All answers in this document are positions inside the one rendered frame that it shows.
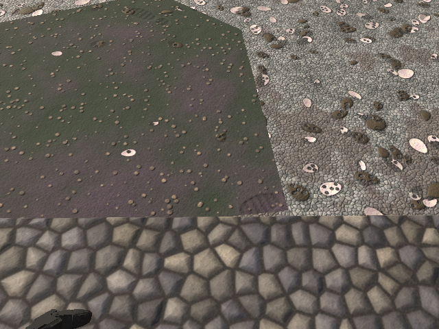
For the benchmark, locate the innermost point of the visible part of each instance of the left robot hand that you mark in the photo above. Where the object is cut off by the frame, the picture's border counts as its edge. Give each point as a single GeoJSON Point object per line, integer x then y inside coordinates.
{"type": "Point", "coordinates": [66, 319]}

